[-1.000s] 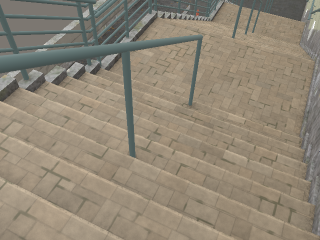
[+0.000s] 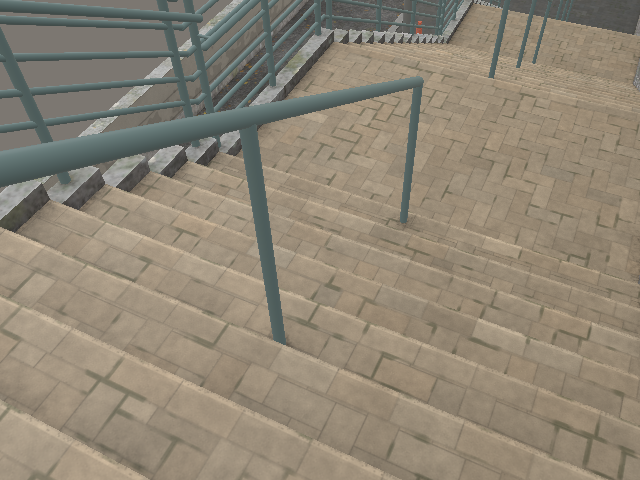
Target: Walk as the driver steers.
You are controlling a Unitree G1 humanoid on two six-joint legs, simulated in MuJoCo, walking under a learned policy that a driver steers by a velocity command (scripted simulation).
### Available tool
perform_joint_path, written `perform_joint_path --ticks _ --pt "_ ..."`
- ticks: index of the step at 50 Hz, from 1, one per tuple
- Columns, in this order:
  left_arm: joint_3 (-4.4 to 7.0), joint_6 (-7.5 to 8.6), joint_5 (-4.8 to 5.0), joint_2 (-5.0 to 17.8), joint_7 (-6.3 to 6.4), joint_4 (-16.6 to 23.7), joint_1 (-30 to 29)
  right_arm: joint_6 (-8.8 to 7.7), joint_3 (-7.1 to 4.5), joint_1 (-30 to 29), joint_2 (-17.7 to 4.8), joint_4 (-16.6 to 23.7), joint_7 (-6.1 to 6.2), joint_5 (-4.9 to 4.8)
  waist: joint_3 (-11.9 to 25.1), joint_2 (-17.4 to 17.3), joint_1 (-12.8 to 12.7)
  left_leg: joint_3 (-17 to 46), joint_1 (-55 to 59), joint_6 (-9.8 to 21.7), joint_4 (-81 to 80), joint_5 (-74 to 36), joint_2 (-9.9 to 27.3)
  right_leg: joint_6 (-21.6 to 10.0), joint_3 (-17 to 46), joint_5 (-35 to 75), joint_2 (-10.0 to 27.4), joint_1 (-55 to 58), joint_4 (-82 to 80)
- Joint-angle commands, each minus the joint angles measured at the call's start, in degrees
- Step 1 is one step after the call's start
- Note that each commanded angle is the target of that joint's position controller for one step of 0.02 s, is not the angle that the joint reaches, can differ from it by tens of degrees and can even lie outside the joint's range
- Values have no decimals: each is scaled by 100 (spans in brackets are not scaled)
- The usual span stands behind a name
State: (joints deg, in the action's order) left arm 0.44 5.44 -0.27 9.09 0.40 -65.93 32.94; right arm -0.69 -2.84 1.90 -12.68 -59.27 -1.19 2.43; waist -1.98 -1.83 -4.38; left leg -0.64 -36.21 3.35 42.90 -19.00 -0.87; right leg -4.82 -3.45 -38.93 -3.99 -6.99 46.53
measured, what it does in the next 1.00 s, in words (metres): goes down: left foot 0.17 m lower, then right foot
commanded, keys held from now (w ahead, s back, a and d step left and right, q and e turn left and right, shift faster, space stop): no key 1.00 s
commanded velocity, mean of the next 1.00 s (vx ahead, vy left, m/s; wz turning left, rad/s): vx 0.04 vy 0.00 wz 0.00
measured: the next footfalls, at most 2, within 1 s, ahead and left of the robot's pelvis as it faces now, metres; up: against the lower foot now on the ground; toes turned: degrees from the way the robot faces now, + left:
left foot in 0.12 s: +0.20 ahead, +0.05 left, -0.17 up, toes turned +5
right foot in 0.42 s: +0.17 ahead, -0.15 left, -0.17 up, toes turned +1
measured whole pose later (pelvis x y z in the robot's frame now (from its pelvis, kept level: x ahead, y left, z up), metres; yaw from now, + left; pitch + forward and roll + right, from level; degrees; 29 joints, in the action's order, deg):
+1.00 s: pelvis +0.16 -0.04 -0.11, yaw +0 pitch +0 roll +0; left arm -3.5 1.6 -0.5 7.7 0.7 -66.0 16.2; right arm 0.5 -0.4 13.7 -9.4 -63.6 1.1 -0.5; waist 0.3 -1.0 0.4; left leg -5.2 -9.1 2.5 20.6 11.2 -1.0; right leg -1.0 0.6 -13.9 -1.0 -6.9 21.3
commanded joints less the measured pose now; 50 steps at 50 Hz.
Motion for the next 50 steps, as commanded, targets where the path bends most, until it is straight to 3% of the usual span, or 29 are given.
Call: perform_joint_path --ticks 1,3,4,5,6,7,8,9,10,11,12,13,14,15,16,17,18,19,21,22,23,25,26,27,28,30,31,41,50 --pt "-16 53 -3 318 4 108 -236 -71 172 -201 52 280 -127 -59 -534 448 49 -704 1950 -125 -1047 -853 -268 -88 655 2378 559 -1864 -443" --pt "-28 -85 -164 312 95 -3 16 -117 201 -69 -63 269 -113 -122 -550 278 -91 -671 1867 -206 -2027 -842 -144 -64 717 3096 549 -1120 477" --pt "-37 -204 -226 342 194 -69 150 -140 191 403 -67 122 -54 -115 -572 251 61 -471 2063 -157 -2880 -908 85 -118 721 3552 539 -713 1233" --pt "-22 -344 -167 432 285 -88 146 -123 162 1363 -53 -137 -9 -122 -441 514 505 -423 2990 -104 -3492 -1132 251 -162 559 4260 522 -936 2224" --pt "15 -371 -123 559 265 4 36 -99 40 2237 -364 -409 20 -97 -93 439 844 -232 3964 90 -3835 -1547 583 -163 465 3662 327 -1292 3497" --pt "84 -394 38 326 256 37 268 -183 -21 3007 -823 -641 -16 -87 577 -799 915 405 6033 548 -2178 -5255 1511 90 -115 -1411 -408 -3103 5753" --pt "-9 -414 261 163 346 127 1093 -248 24 2781 -833 -433 -55 -168 1853 -474 425 1153 7373 1000 -459 -6049 2563 42 685 -1924 -39 -4125 6191" --pt "-45 -406 195 322 387 146 746 -230 43 2425 -627 -152 -31 -206 2178 -104 612 1249 7072 1389 -739 -4560 2645 -43 852 -1684 301 -4520 6136" --pt "-5 -432 61 475 362 232 217 -257 112 2072 -330 -33 40 -232 1833 247 544 1226 5985 1508 -1170 -3094 2446 -36 867 -1228 477 -4371 5759" --pt "6 -376 -82 481 286 449 -313 -342 136 1449 -365 176 221 -234 1492 327 449 1445 4831 1811 -1790 -575 2505 129 1198 533 681 -4195 4578" --pt "45 -427 -255 578 243 413 -634 -393 225 1186 -131 241 304 -223 1083 426 358 1473 3375 1886 -2152 -153 2404 317 1069 1183 733 -3375 3975" --pt "23 -520 -315 412 216 385 -780 -401 289 1017 -51 272 310 -228 508 656 184 921 1825 1697 -2432 -378 1964 471 988 2019 732 -2302 2801" --pt "-26 -572 -295 167 200 452 -1004 -433 316 1177 -53 144 286 -238 270 363 187 685 1342 1456 -2399 -695 1641 578 878 2342 652 -1824 1863" --pt "-85 -586 -248 6 162 501 -1045 -414 418 1335 74 79 307 -294 319 223 123 322 1258 1104 -2347 -737 1282 606 786 2524 669 -1265 721" --pt "-161 -632 -210 -107 142 454 -955 -354 440 1354 1 4 326 -304 548 -282 70 83 1159 860 -2233 -1021 1056 619 557 2639 497 -556 521" --pt "-183 -636 -122 -43 128 479 -973 -294 433 1353 -87 30 330 -329 600 -646 62 -15 1252 744 -2213 -936 969 589 445 2627 417 -404 307" --pt "-208 -635 -68 -109 83 350 -780 -252 442 1295 -89 108 313 -366 753 -711 27 -86 917 635 -2206 -277 870 562 259 3144 344 128 612" --pt "-189 -690 -71 -13 98 174 -513 -230 413 1098 -208 191 279 -312 714 -729 -112 42 487 642 -2139 372 1021 506 405 3334 453 463 966" --pt "-214 -715 -246 168 128 184 -834 -129 405 860 -188 335 229 -289 145 -305 -1 313 112 705 -2254 1549 1109 419 392 2518 556 338 536" --pt "-257 -671 -225 147 147 310 -1152 -39 381 1143 -251 242 260 -242 -241 11 91 294 474 601 -2234 2092 911 445 263 1829 501 -16 -756" --pt "-262 -672 -145 241 167 232 -1155 -23 373 1665 -199 106 283 -209 -456 419 274 426 463 480 -2131 2150 824 436 351 2724 595 212 -1167" --pt "-288 -597 -17 332 180 141 -1031 -28 341 2108 -56 28 272 -273 -361 1011 503 162 872 154 -1648 2706 365 351 1176 4430 1179 248 -1918" --pt "-330 -549 -72 397 172 247 -1500 60 283 2147 -119 7 219 -293 -504 1291 683 56 1729 30 -1980 3252 322 216 1595 3574 1415 -886 -2392" --pt "-336 -490 -66 376 130 344 -1782 116 243 1906 -250 -1 200 -270 -517 1027 666 176 2376 -27 -2066 3060 414 248 1516 2945 1297 -1289 -2637" --pt "-318 -456 -39 400 111 343 -1811 149 228 1707 -242 41 179 -265 -392 854 619 227 2693 -40 -2134 3004 442 289 1370 2467 1163 -1323 -2729" --pt "-323 -456 17 313 74 350 -1728 175 247 1589 -111 -2 168 -321 -170 455 579 292 2838 16 -2333 2848 525 322 1136 2359 977 -932 -2707" --pt "-321 -460 13 271 44 292 -1609 164 267 1535 -45 3 162 -263 -89 367 547 307 2779 42 -2381 2840 559 321 1086 2482 939 -741 -2672" --pt "-347 -352 4 254 5 201 -1403 82 199 1390 -131 -203 209 -282 32 144 484 256 2746 19 -2551 2254 651 246 1041 3265 939 -374 -2803" --pt "-352 -362 -27 232 39 26 -1375 87 176 1423 -97 -372 239 -289 0 279 485 230 2755 18 -2525 2088 711 257 1027 3447 920 -257 -2904"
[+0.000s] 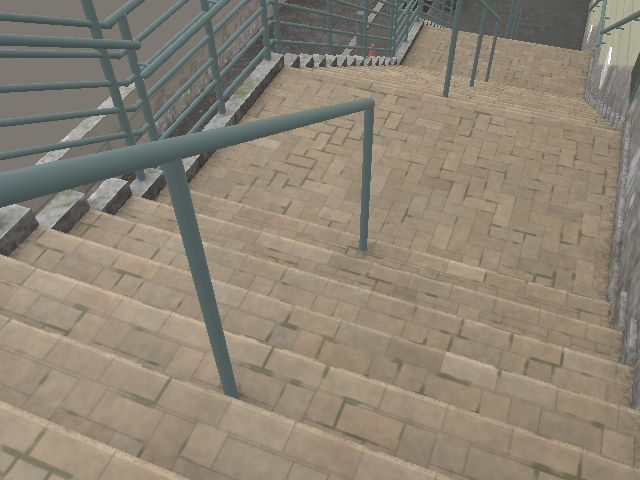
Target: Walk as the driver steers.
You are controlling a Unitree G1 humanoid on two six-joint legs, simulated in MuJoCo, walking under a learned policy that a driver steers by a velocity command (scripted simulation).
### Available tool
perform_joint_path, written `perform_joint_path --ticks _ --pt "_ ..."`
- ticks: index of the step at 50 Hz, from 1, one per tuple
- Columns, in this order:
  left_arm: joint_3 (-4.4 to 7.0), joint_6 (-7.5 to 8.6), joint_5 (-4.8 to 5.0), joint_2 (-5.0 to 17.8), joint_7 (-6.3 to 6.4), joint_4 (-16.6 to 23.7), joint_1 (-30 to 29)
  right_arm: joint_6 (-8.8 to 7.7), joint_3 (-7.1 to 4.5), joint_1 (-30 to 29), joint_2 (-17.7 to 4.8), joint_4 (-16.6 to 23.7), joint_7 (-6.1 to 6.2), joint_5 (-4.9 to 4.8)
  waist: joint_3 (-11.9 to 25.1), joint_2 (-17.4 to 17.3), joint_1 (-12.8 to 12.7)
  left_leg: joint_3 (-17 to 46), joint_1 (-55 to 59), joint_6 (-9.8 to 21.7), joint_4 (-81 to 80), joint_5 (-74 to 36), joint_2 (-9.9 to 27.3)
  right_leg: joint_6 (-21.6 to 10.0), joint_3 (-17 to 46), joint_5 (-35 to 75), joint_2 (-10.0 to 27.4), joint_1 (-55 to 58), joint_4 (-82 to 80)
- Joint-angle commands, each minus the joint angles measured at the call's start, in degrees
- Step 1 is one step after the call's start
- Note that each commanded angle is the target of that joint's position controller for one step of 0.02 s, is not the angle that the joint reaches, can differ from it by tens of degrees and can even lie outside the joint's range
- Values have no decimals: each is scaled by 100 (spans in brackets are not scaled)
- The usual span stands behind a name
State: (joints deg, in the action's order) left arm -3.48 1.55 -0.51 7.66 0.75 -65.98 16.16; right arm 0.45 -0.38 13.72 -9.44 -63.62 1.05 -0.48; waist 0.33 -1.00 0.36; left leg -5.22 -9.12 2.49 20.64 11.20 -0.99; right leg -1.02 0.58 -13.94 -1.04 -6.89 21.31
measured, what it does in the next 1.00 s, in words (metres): goes down: right foot 0.17 m lower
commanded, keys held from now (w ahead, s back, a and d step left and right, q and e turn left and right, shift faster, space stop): no key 0.04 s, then w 0.44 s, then w+e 0.04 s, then e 0.48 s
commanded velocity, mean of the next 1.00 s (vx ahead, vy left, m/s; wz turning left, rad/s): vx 0.23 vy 0.00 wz -0.19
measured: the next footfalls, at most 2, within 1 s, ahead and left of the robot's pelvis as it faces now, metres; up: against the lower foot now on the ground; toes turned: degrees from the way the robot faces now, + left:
right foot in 0.76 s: +0.32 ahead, -0.06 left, -0.17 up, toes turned -8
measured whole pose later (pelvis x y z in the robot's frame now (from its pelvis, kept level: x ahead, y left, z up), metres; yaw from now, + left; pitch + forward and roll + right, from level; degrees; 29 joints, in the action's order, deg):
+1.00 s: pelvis +0.33 +0.05 -0.20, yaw -13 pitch +2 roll -2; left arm 1.1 7.3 -5.5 10.7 -1.7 -54.3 26.3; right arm -6.2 -0.1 5.2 -10.8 -40.9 -1.9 4.1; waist 1.1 0.2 -3.5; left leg 3.0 -42.2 -1.8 63.9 2.7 6.2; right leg -4.2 1.9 -24.8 -4.9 -19.9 44.2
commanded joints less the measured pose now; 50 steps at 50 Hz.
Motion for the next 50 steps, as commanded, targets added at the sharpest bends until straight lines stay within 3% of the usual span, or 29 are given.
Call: perform_joint_path --ticks 1,5,9,12,16,17,19,20,21,25,26,27,30,33,35,36,37,38,39,40,41,42,43,44,45,46,48,49,50 --pt "41 27 -3 379 5 22 290 -26 -72 231 -418 53 16 5 -236 195 12 688 50 102 -301 -932 726 -125 627 948 624 -270 -392" --pt "147 -4 -26 579 0 22 293 -1 -171 171 -577 85 -6 44 -199 256 5 528 -50 144 -190 526 466 -257 613 -422 427 -336 -443" --pt "415 -69 -74 870 17 162 613 -6 -260 -30 -495 326 -38 155 -849 601 -187 106 -1044 244 691 1823 64 -708 1361 -2846 722 -621 -835" --pt "571 -5 -71 990 45 261 820 -136 -245 -230 -359 528 -56 295 -1010 794 -272 -89 -1566 208 1169 1162 176 -1125 2122 -2649 1324 -285 -1000" --pt "686 94 -59 886 91 483 444 -238 -297 766 -445 317 -69 255 -830 593 221 -38 -506 323 1070 1362 115 -1103 1655 -1369 1019 -915 -77" --pt "706 120 -23 856 108 585 290 -269 -326 1217 -514 169 -45 263 -752 297 422 246 99 405 851 1406 179 -950 1244 -917 719 -1409 514" --pt "775 149 -75 890 108 860 -84 -335 -472 2377 -986 -226 32 199 -393 -1463 850 2200 1818 1021 8 814 1257 -441 -219 -1027 -287 -3161 3181" --pt "844 111 -275 1081 106 886 -282 -336 -431 2692 -886 -369 35 166 -559 -1068 878 2860 2042 1286 -79 202 1692 -434 -104 -1951 -176 -4161 4112" --pt "848 87 -259 960 73 858 -258 -324 -380 2593 -837 -362 47 157 -759 -395 678 2845 1969 1384 95 -86 1797 -400 133 -1723 107 -4493 4562" --pt "829 -33 -214 820 -134 642 -43 -447 -244 2267 -676 -287 94 369 -950 -66 174 1892 930 1009 443 -1577 1577 -214 411 -268 353 -4098 4557" --pt "598 268 -420 126 -324 1005 214 -728 -14 2397 187 -301 -128 953 -501 188 43 1170 387 860 344 -1361 1173 -581 1057 1503 363 -3409 4107" --pt "569 314 -502 173 -423 1027 -88 -866 85 1964 436 -348 -99 1000 -897 202 -13 972 55 670 553 -967 1155 -663 1256 2527 568 -3627 3268" --pt "587 424 -297 491 -560 1282 -499 -958 184 1918 -23 -288 32 668 -446 27 -27 -138 -1867 210 1352 -714 427 -456 101 4260 297 -1387 1761" --pt "660 395 -261 888 -548 1274 -528 -892 114 2183 -493 -201 -20 425 -670 30 -126 128 -2482 9 1965 -1263 622 12 -268 2990 86 -506 1904" --pt "796 398 -411 1184 -516 986 376 -931 -19 2049 -978 -28 -31 418 -605 -186 -447 260 -1970 -230 3174 -3009 782 10 -524 2053 -116 -189 1748" --pt "820 384 -465 1305 -455 719 801 -854 -8 1867 -865 43 1 241 -889 -145 -456 574 -1155 -450 3919 -2704 921 -97 -116 1957 281 -783 347" --pt "877 384 -432 1289 -337 314 1688 -671 -65 1838 -967 54 -60 240 -882 25 -710 526 -826 -556 5078 -3036 794 -256 -555 2707 129 -315 -609" --pt "947 361 -562 1217 -128 -449 3888 -497 -141 1349 -1033 261 -199 234 -396 1137 -1721 63 -2248 -1095 7803 -1772 -62 -874 -794 4631 222 2337 -1776" --pt "972 387 -429 1429 -92 -637 4154 -397 144 2352 15 142 -663 458 1608 1699 -1106 260 -4535 -1205 10560 4077 -114 -2316 1110 8764 1873 5561 1354" --pt "1112 462 -381 1964 -100 -424 4449 -598 117 1445 69 1030 -801 414 1889 609 -1347 987 -6158 -1529 10955 4318 20 -3151 2661 9880 2671 6120 2063" --pt "1100 595 -448 1890 -73 101 3057 -726 22 0 -371 1860 -764 247 1089 -181 -1281 1109 -7099 -1512 10200 4122 270 -3099 2611 7961 2881 4904 1724" --pt "922 598 -304 1327 -101 704 1291 -687 -41 -134 -660 2207 -621 148 526 -486 -657 1464 -6599 -1012 8866 3503 589 -2627 2384 5650 2798 2794 1290" --pt "661 529 -243 748 -169 971 359 -600 -126 102 -702 2229 -367 250 -115 -311 97 1336 -5332 -496 8303 3199 707 -2432 2072 5179 2433 29 891" --pt "441 610 -295 412 -154 1365 -455 -594 2 802 -358 1977 -140 394 -817 103 536 1463 -3756 -165 6525 1467 1049 -1905 1353 4217 1898 -2556 -142" --pt "512 670 -285 693 -215 1620 -431 -565 -25 1183 -377 1873 -113 496 -967 466 766 965 -2426 -118 5898 309 861 -1894 856 4310 1236 -4023 204" --pt "594 765 -355 1031 -241 1853 -574 -564 -67 1410 -352 1710 -198 527 -598 -66 924 570 -1103 -100 4065 -931 777 -1494 363 3255 521 -4574 492" --pt "678 792 -497 1531 -205 2000 -319 -494 89 1110 -24 1852 -340 496 -393 326 761 11 -215 -332 4033 -1447 501 -1382 694 3207 424 -4949 810" --pt "679 776 -639 1700 -221 2153 -397 -509 80 2157 -60 1550 -347 492 -180 589 1062 -239 795 -490 5085 -2144 165 -1356 671 3572 376 -5316 1586" --pt "722 818 -513 1786 -232 2457 -838 -535 -106 2928 -489 1498 -274 431 -12 239 1401 -162 1511 -665 4595 -1674 34 -1219 710 3831 197 -5479 2006"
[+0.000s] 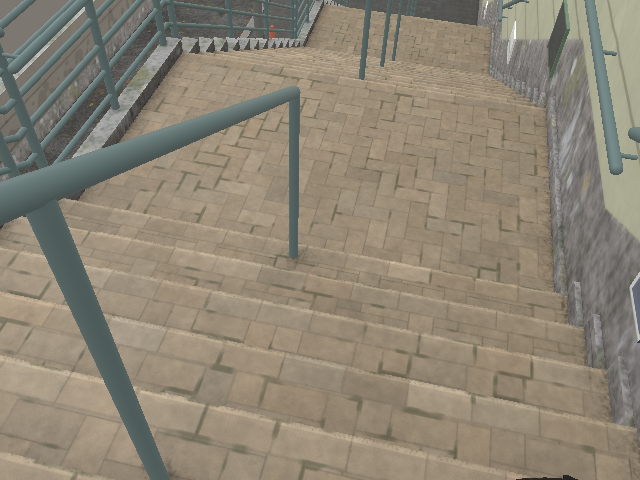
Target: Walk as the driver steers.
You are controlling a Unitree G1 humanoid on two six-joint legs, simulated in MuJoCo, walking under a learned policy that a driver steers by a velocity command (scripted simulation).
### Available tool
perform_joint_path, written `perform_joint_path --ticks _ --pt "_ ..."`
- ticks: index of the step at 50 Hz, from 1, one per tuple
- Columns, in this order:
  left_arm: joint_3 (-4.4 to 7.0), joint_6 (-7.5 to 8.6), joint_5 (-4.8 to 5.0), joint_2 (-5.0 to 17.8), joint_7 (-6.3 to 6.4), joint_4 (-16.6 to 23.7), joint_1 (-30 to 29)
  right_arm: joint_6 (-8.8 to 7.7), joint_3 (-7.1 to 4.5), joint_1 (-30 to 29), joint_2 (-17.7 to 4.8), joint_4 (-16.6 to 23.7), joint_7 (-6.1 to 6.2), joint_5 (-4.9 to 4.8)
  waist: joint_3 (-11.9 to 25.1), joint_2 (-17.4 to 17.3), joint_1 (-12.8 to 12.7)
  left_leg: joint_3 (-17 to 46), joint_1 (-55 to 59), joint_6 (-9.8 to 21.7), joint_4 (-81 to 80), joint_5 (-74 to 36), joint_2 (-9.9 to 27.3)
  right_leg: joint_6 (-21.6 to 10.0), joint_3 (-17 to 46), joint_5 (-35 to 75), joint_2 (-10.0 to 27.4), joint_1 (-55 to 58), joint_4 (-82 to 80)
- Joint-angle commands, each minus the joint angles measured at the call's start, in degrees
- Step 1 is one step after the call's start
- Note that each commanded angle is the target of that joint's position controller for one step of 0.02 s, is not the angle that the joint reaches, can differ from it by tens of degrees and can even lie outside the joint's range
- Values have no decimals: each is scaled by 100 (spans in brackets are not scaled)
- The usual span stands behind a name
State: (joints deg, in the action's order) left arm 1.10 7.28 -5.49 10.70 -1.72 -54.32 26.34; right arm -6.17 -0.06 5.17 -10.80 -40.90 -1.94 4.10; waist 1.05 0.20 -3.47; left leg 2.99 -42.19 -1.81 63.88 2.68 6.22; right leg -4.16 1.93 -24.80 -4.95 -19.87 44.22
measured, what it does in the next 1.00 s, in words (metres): steps on the spot, turning right: left foot, then right foot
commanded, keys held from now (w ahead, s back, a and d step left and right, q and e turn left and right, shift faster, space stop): e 0.76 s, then no key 0.24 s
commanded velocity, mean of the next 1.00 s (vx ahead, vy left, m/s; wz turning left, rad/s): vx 0.01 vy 0.00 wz -0.53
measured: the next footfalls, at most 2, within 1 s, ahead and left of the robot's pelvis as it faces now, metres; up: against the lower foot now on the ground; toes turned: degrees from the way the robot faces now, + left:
left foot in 0.02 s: +0.10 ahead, +0.16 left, +0.00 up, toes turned +2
right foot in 0.36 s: +0.05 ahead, -0.08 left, +0.00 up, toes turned -20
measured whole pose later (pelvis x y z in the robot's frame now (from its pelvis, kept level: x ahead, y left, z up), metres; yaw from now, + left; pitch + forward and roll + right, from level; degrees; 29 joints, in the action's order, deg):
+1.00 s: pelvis +0.03 +0.08 +0.01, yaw -31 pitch +7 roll +1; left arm 0.3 1.0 -3.5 17.2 1.9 -40.7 14.7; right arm 0.0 0.0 18.4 -14.4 -40.3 -3.4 4.1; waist 3.2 0.8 1.7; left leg -2.1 -21.6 4.8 36.4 21.1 -3.6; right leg 4.9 11.7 -24.0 -8.3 -48.3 82.9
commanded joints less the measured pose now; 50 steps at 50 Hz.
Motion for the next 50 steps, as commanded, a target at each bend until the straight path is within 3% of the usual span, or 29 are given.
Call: perform_joint_path --ticks 1,2,3,4,6,7,8,11,13,14,15,16,17,18,19,20,21,22,24,26,29,35,42,43,44,45,46,48,50 --pt "354 288 111 1626 11 1706 -2699 119 -410 4506 -965 -870 184 6 27 -280 2342 -1072 5409 -126 -389 -198 -921 -732 714 5343 464 -4250 597" --pt "324 292 44 1132 -85 1901 -2836 67 -633 5481 -1490 -1181 373 207 295 -1049 2675 -605 5479 504 -1734 -707 -711 -570 698 3867 -73 -3746 2725" --pt "120 174 82 -187 -122 1577 -416 76 -535 3621 -1908 -593 272 143 1259 -2425 676 2796 4679 3230 -3105 -4942 1711 -329 460 -1297 -817 -3577 4580" --pt "222 -13 522 346 -57 1547 -283 -87 -383 2513 -1459 -409 6 288 366 -652 363 3160 3320 3488 -3266 -5382 2056 -310 979 -1171 -629 -3954 5666" --pt "292 -395 197 875 128 1808 -886 -12 -222 724 -772 -4 -146 -235 612 -603 -37 2678 2202 2732 -3470 -1774 2209 199 735 -560 240 -4053 5367" --pt "200 -545 -53 741 216 1779 -878 59 -85 222 -337 142 -7 -288 818 -307 -137 2133 1828 2279 -3388 -770 1890 496 540 114 510 -3685 5238" --pt "103 -563 -212 489 117 1761 -807 87 -127 305 -426 17 144 -181 642 -146 -225 1443 936 1869 -3309 -475 1459 590 115 736 578 -2800 5344" --pt "65 -595 9 523 -141 1899 -935 -54 -188 741 -807 -227 442 59 316 -239 -32 220 382 1371 -3191 -36 1042 427 -294 1459 663 -2094 5349" --pt "105 -668 136 755 -192 2427 -2188 -194 -289 1279 -1205 -514 606 -311 186 -447 413 50 1414 856 -3238 735 1104 542 -480 530 1058 -2320 2229" --pt "136 -631 160 759 -107 2263 -1774 -238 -235 1270 -1198 -465 553 6 580 -1093 417 30 1101 795 -2846 -9 1406 595 -607 1312 868 -1343 3283" --pt "176 -644 163 828 -42 2368 -1862 -282 -309 1091 -1433 -356 508 64 628 -1068 410 49 1304 836 -2757 -646 1549 608 -653 1063 827 -1293 2747" --pt "220 -662 141 927 11 2414 -1976 -298 -407 1074 -1651 -281 501 27 626 -931 543 22 1621 837 -2597 -1130 1611 553 -887 832 705 -1222 2053" --pt "239 -650 266 1015 51 2459 -2453 -179 -575 1501 -1849 -547 485 -333 244 -969 936 190 2499 891 -2954 -752 1564 467 -1029 -521 615 -1789 -29" --pt "298 -626 252 1047 152 2261 -1856 -145 -607 1523 -1916 -521 408 -118 611 -1097 849 309 2553 842 -2388 -710 1679 259 -905 556 554 -778 -40" --pt "486 -499 341 1284 251 1734 -463 -96 -588 1036 -1681 -430 311 -121 964 -185 205 -220 1829 594 -740 -244 1216 -29 -784 1993 246 758 -1200" --pt "683 -367 309 2260 395 1476 248 -69 -338 1081 -748 306 149 52 2058 1831 405 -892 -535 71 1234 3604 -174 -1622 1204 6677 1552 3394 -877" --pt "672 -192 -80 2130 42 1614 465 -58 -395 548 -1002 678 168 -343 1642 446 -207 406 -1796 -111 1431 3617 -666 -1880 2439 7401 2503 3700 -1084" --pt "585 -44 -112 1773 -150 1527 271 -36 -358 -15 -853 826 180 -423 731 162 -442 886 -2432 -180 971 3251 -531 -1893 2922 6207 2768 3022 -1103" --pt "390 26 332 1382 -279 1490 -763 124 -446 224 -1179 723 346 -224 678 170 427 487 -1413 -192 1227 2581 -249 -1300 1752 6490 2278 1512 -506" --pt "320 -77 302 1343 -313 1677 -1609 334 -373 1034 -1132 428 345 -47 537 443 967 225 -46 -214 1912 1673 -480 -972 1264 6232 1709 -412 -676" --pt "148 -140 147 1357 -190 1779 -1711 466 -280 1155 -1070 485 35 -170 811 112 984 58 482 -381 2296 1414 -591 -1112 1352 5882 1652 -844 -582" --pt "68 -183 298 1458 -13 1339 -166 511 -142 -30 -1078 1261 261 53 627 555 19 -2 -602 -607 1395 2671 -685 -1438 2412 5000 1844 687 -354" --pt "68 -413 379 1678 -49 1725 -1581 680 -59 1215 -815 774 106 -264 724 596 611 -530 2743 -383 -2212 1839 -1077 -1176 2533 3332 1435 -1004 -1026" --pt "35 -485 386 1504 -66 1634 -1497 679 -129 1546 -864 611 82 -289 784 245 742 -371 3681 -157 -3156 1029 -1077 -941 2279 2988 1160 -1332 -613" --pt "5 -529 231 1079 -55 1525 -444 654 -379 1838 -1572 547 200 -203 1132 -929 250 704 4953 1282 -2923 -2940 -233 -112 1205 1214 492 -2343 655" --pt "-47 -523 292 869 105 1889 -544 614 -568 1944 -2063 646 145 110 821 -1672 656 3041 5205 3036 -3453 -4359 1459 618 739 -1569 -468 -4151 2182" --pt "-20 -500 268 990 238 1993 -1299 514 -434 2027 -1718 585 68 299 373 -201 977 3449 4916 3209 -3767 -4333 1977 765 1334 -1197 -229 -4898 3492" --pt "87 -620 293 1187 550 1688 -1019 529 -136 1231 -937 513 -189 60 385 -61 423 2359 4022 2589 -3792 -4231 1408 1013 1481 -103 -296 -4901 4579" --pt "29 -617 20 1087 399 1406 -336 447 72 415 -484 520 -319 -122 751 -88 -161 986 2917 1865 -3565 -3670 457 1144 1042 888 -121 -3575 5028"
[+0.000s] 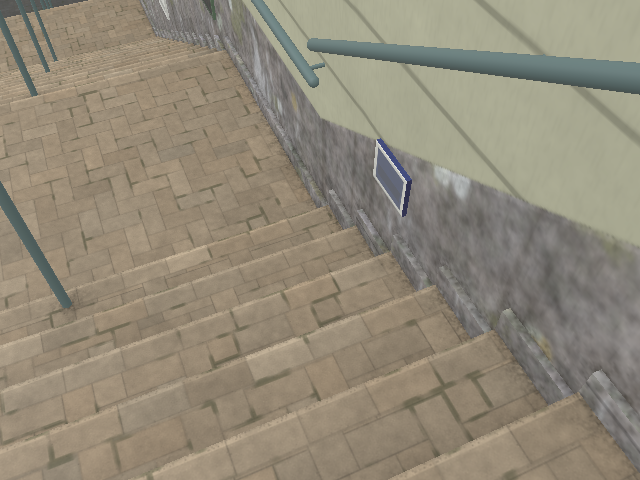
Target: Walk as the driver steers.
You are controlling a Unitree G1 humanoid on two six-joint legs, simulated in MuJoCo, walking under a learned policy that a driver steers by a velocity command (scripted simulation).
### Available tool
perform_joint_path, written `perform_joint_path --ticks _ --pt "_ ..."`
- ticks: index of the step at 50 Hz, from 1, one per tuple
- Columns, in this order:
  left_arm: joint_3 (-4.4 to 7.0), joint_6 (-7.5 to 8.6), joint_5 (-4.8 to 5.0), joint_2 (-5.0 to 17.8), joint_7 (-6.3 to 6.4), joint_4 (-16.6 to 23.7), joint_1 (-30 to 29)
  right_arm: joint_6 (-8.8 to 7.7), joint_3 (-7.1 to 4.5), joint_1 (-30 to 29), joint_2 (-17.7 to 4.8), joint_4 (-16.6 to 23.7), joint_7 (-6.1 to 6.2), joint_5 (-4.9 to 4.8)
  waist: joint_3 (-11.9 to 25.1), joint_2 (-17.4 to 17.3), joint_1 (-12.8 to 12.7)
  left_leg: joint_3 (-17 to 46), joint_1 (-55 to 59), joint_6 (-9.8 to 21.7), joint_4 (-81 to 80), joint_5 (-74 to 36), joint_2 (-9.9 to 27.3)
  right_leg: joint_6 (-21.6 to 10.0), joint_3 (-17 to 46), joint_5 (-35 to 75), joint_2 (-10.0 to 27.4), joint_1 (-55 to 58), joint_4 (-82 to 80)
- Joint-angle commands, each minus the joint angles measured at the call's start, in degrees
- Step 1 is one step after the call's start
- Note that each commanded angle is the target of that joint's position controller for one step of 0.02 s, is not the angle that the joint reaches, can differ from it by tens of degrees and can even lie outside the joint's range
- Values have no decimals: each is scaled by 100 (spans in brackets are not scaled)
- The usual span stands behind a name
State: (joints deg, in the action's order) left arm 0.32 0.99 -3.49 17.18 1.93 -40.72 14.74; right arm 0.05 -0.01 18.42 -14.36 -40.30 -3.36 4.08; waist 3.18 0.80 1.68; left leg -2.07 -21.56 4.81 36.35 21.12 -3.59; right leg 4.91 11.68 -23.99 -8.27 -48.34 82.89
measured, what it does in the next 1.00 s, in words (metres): goes down: right foot, then left foot 0.17 m lower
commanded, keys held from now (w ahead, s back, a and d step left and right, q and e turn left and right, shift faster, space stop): no key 0.02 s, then w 0.98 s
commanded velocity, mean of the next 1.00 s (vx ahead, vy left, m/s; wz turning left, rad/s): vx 0.37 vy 0.00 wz -0.05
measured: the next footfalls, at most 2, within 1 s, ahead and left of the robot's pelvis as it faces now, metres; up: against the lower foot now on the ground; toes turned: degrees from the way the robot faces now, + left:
right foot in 0.38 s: +0.03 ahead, -0.14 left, +0.00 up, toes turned -5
left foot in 0.92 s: +0.30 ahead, +0.05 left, -0.17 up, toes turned +0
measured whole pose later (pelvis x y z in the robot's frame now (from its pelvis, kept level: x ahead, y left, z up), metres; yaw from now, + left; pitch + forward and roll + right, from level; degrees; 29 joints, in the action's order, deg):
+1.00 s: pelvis +0.22 -0.02 -0.16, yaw -1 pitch -1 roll -2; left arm 2.4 1.4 0.0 13.1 2.6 -55.9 26.6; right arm -1.3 -2.1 9.2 -11.4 -51.5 -2.1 0.2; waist -1.2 1.2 -4.3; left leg -2.3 -18.5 5.7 33.6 14.7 -1.6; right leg -6.7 1.3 -45.3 -3.0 -25.9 108.3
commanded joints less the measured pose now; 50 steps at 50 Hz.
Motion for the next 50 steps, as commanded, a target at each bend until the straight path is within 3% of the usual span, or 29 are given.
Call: perform_joint_path --ticks 1,2,3,4,5,7,8,9,11,15,16,18,19,20,21,23,24,25,27,28,30,35,41,44,46,47,48,49,50 --pt "110 -8 -205 401 -176 -47 964 -239 144 -1314 -69 502 -246 -114 626 -21 -864 1030 163 969 -912 -4840 1107 294 -222 1189 354 3 1330" --pt "143 10 -175 436 -389 -202 1346 -290 117 -1217 -245 428 -275 -216 462 -162 -943 679 -396 747 -1219 -3126 867 296 -621 1279 569 466 1195" --pt "193 44 -179 582 -499 -283 1395 -349 -27 -670 -607 205 -186 -265 159 -324 -632 558 -480 674 -1622 -1128 742 188 -958 1073 615 434 924" --pt "199 75 -267 640 -569 -216 1175 -406 -181 -120 -1099 15 -25 -247 -121 -504 -310 946 -319 793 -2045 452 926 113 -1226 758 682 317 390" --pt "172 108 -314 610 -581 -35 650 -523 -222 244 -1226 -137 114 -226 -365 -462 7 1638 287 937 -2249 1348 1286 103 -1081 646 891 -153 -610" --pt "7 122 -166 228 -516 252 -294 -684 -112 624 -903 -331 220 -164 -425 -568 422 2248 1496 1134 -2384 1716 1845 76 -862 703 1183 -552 -2385" --pt "-57 111 -210 118 -500 306 -378 -734 -30 514 -818 -364 202 -85 -391 -733 357 2412 1369 1211 -2466 1652 1975 -61 -844 565 1246 -133 -2477" --pt "-63 108 -247 185 -493 347 -354 -770 -26 191 -805 -218 183 -142 -355 -730 267 2345 1281 1264 -2504 1658 2004 -180 -981 246 1159 206 -2804" --pt "-58 121 -347 312 -509 390 -332 -794 -65 -61 -985 -112 185 -243 -379 -708 271 2147 961 1343 -2552 1641 1855 -414 -1334 -157 1011 1026 -3266" --pt "-155 300 -118 281 -464 497 -211 -788 -179 -7 -1089 -82 354 -273 -540 -631 378 2118 1274 1343 -2107 1614 1794 -745 -1508 -182 911 1705 -4594" --pt "-178 353 -52 229 -471 472 -121 -747 -205 -69 -1148 -97 354 -310 -568 -629 299 1933 1153 1342 -1863 1573 1648 -840 -1740 367 803 2148 -5129" --pt "-80 438 -41 343 -534 393 190 -680 -210 -370 -1153 -83 198 -215 -337 -500 -44 1574 301 1329 -969 1269 1318 -940 -1784 989 713 3587 -5476" --pt "85 148 330 359 -285 18 1076 -333 -276 251 -912 -306 258 -563 180 -307 -255 913 -348 579 191 -456 878 -888 -830 1054 1269 5130 -5606" --pt "188 -3 402 925 -207 -24 1656 -201 -126 185 -305 -80 214 -498 -42 942 -403 81 -1910 99 1619 868 80 -1241 962 1312 2509 5847 -6192" --pt "356 -113 492 1202 -216 -269 2088 -52 -197 -293 -592 49 262 -269 -600 677 -668 348 -2937 30 2267 1577 165 -1752 1785 769 3024 5520 -6468" --pt "341 -130 459 823 -262 -207 1558 54 -269 -592 -609 19 251 -266 -1021 115 -489 832 -2934 -64 2450 596 468 -1802 1322 689 2818 4963 -6642" --pt "358 -100 406 747 -265 -170 1059 82 -312 -456 -672 -100 227 -271 -1028 304 -213 740 -2475 -197 2274 56 520 -1687 696 1487 2540 4555 -6719" --pt "412 4 356 765 -262 -203 845 107 -354 -182 -744 -285 188 -163 -900 507 -114 827 -2025 -252 2507 -522 499 -1727 362 2611 2455 4256 -6568" --pt "413 95 374 605 -244 -300 680 165 -364 112 -737 -551 200 -171 -523 605 21 764 -1525 -299 2806 -928 361 -1701 -271 3766 2279 3977 -6346" --pt "409 133 362 552 -252 -373 747 165 -429 -55 -789 -554 181 -240 -562 353 70 852 -1557 -310 2530 -1697 300 -1623 -635 3573 2008 3882 -6187" --pt "403 167 517 448 -166 -698 1060 175 -468 -271 -697 -634 171 -176 -565 525 4 1028 -1878 -300 2224 -2513 357 -1504 -655 2841 1914 4199 -5802" --pt "334 300 435 310 -85 -810 1126 48 -391 -1376 -353 -416 69 -30 -711 284 -244 551 -1170 -196 808 -4631 264 -1513 -585 754 1765 3097 -5156" --pt "309 191 147 417 34 -1087 1511 -60 -307 -1958 -135 -209 114 -314 -1226 360 -791 438 -784 -114 -727 -3744 547 -1630 -167 1421 1779 3339 -3889" --pt "269 83 104 324 105 -1297 1755 -137 -343 -1219 -257 -572 175 -399 -1084 -85 -675 311 33 13 -1814 -3313 736 -1733 -141 2007 1721 3637 -2642" --pt "294 34 181 290 99 -1446 1561 -143 -478 895 -505 -1413 191 -248 -332 -395 270 28 2511 101 -1900 -3503 655 -1672 -619 2047 1228 2557 -166" --pt "317 120 312 -38 -6 -1446 1763 -100 -577 1604 -909 -1668 139 -236 336 -1522 383 686 4213 441 -345 -5048 1372 -1379 -1143 -2105 339 850 2528" --pt "327 178 545 18 44 -1273 2134 -58 -491 1840 -948 -1588 79 -308 1156 -1462 272 1646 5305 667 999 -5405 2133 -1327 -966 -2942 415 -579 4159" --pt "336 244 521 236 96 -937 1605 -21 -606 1962 -1320 -1599 92 -472 1327 -1488 575 2938 5333 1366 -324 -2817 2925 -1294 -958 -2246 318 -1780 4561" --pt "307 152 295 215 143 -772 647 -41 -566 1573 -1151 -1656 252 -527 251 -1186 576 3516 4129 1552 -1716 -49 3024 -1104 -1235 -1530 589 -2495 3965"
Keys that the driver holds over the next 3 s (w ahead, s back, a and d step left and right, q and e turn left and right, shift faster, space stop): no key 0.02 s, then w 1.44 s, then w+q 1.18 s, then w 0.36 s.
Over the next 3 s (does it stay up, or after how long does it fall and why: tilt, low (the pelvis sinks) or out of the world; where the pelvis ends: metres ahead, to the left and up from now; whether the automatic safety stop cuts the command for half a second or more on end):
stays up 1.28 0.13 -0.70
